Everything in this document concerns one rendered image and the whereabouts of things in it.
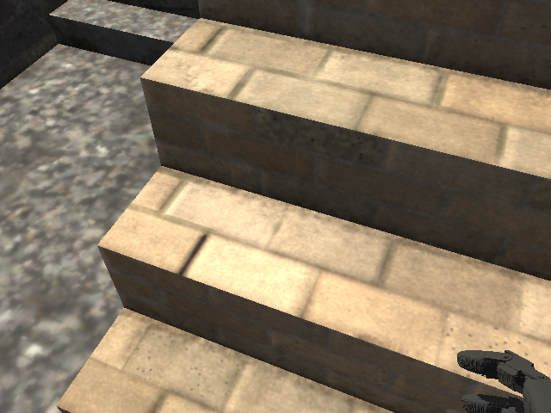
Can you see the robot right hand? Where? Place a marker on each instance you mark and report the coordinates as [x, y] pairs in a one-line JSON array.
[[511, 370]]

